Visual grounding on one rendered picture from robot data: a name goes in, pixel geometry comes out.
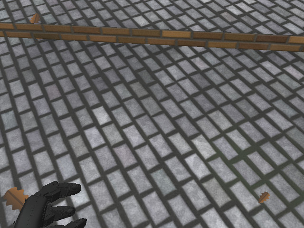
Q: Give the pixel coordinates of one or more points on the robot left hand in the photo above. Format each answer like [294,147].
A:
[38,213]

